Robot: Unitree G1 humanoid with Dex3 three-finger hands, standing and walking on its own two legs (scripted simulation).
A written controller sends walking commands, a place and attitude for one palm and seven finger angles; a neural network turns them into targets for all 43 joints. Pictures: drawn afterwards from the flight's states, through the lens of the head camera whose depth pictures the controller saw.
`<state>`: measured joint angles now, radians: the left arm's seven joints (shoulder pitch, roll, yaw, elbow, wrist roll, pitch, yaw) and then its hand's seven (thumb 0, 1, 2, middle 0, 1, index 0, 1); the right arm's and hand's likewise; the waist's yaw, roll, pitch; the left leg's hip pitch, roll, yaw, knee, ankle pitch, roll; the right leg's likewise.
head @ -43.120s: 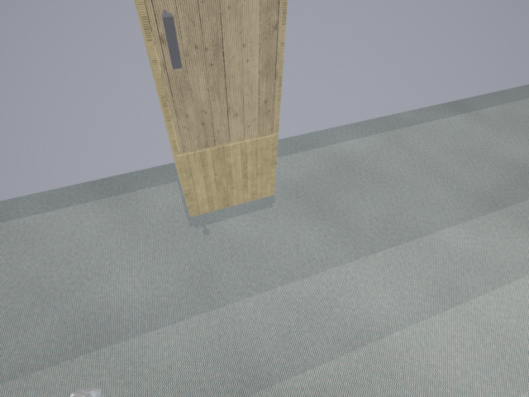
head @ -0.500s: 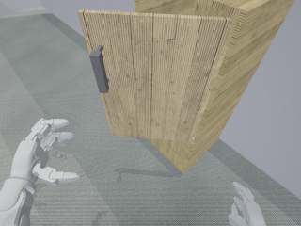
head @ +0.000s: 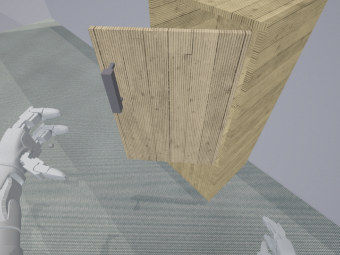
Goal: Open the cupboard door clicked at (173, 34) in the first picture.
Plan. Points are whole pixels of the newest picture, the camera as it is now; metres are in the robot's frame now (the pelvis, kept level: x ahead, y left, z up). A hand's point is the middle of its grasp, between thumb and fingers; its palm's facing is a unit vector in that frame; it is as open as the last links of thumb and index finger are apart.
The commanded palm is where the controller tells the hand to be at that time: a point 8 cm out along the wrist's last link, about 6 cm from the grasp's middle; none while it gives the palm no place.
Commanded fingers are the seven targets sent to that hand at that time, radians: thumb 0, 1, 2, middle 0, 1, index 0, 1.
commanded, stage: raise the hand with hooked fingers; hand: left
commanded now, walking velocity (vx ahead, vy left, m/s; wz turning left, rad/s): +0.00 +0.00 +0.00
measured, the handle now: (114, 88) +0.54 +0.22 +0.10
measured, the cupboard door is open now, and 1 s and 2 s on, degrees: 42 42 42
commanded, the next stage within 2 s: move the hooked fingers beside the handle in 0.42 s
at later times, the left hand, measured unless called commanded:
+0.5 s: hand (55, 149) +0.29 +0.28 +0.12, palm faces +0.08 -1.00 -0.04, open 14.0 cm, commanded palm +0.26 +0.32 +0.12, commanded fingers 0.00 -0.50 0.30 -0.30 -1.20 -0.30 -1.20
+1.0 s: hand (69, 129) +0.35 +0.27 +0.12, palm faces +0.05 -1.00 -0.02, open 14.0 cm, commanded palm +0.33 +0.32 +0.11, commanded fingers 0.00 -0.50 0.30 -0.30 -1.20 -0.30 -1.20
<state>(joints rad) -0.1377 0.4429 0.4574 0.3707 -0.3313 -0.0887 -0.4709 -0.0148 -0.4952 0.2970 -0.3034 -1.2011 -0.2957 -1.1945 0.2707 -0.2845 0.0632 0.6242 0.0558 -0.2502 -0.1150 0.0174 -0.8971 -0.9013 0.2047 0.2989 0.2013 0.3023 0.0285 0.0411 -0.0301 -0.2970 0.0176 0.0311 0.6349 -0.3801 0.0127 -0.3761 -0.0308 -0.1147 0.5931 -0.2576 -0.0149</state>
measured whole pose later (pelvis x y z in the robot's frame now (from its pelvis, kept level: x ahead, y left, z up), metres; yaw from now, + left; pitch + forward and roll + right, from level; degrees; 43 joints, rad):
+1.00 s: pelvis +0.00 +0.00 +0.00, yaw -1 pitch +5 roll -1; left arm -0.37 0.47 0.44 0.65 -0.27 -0.14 -0.46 -0.02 -0.50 0.30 -0.30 -1.20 -0.30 -1.20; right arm 0.29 -0.29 0.06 0.64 0.05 -0.21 -0.12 0.02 -0.90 -0.90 0.20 0.30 0.20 0.30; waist 0.00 0.03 -0.03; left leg -0.35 0.01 0.04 0.64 -0.37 0.01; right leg -0.44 -0.03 -0.10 0.60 -0.25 -0.02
